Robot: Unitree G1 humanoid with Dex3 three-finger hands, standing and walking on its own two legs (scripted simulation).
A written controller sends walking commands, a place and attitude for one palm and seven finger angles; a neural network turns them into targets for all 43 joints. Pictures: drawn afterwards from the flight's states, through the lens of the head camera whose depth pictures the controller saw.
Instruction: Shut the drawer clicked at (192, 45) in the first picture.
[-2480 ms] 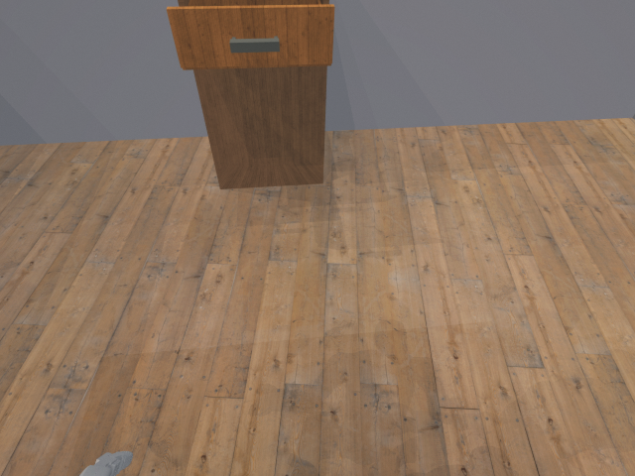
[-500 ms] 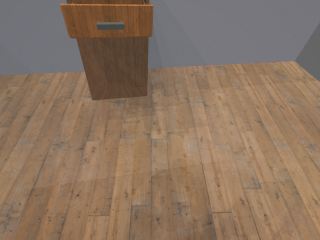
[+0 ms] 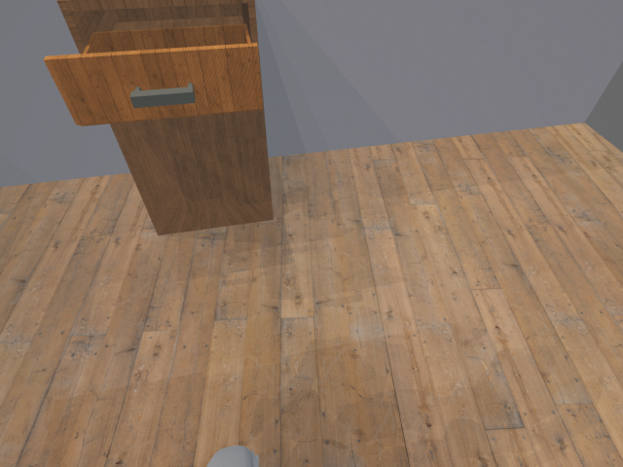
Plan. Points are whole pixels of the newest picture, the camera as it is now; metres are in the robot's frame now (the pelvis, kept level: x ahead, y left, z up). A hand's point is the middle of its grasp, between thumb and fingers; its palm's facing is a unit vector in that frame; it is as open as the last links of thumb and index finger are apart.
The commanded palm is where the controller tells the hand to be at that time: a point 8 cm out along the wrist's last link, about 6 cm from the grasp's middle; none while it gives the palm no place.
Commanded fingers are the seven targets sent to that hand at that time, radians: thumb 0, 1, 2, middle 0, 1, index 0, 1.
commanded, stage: walk to a spot facing it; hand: left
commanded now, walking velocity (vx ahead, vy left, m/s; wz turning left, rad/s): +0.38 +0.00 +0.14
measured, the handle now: (164, 92) +0.88 +0.37 +0.04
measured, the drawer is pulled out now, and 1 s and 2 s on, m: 0.29 0.29 0.29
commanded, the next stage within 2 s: turn to face it in 0.46 s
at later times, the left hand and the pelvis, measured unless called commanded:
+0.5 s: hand (167, 436) +0.21 +0.23 -0.17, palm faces +0.10 -0.98 -0.15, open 7.4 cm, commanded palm none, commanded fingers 0.00 0.90 0.90 -0.20 -0.30 -0.20 -0.30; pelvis +0.22 +0.06 +0.01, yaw +0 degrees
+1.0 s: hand (227, 302) +0.44 +0.18 -0.16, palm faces +0.09 -0.98 -0.19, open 7.2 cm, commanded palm none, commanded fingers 0.00 0.90 0.90 -0.20 -0.30 -0.20 -0.30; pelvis +0.35 +0.00 +0.00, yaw +4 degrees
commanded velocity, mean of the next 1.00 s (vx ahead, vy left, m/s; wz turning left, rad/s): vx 0.17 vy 0.00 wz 0.08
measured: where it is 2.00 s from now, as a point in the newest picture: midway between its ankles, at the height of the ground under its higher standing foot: (296, 387)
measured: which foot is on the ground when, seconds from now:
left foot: up 0.00-0.24, down 0.26-0.74, up 0.76-1.00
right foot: down 0.00-0.26, up 0.28-0.72, down 0.74-1.00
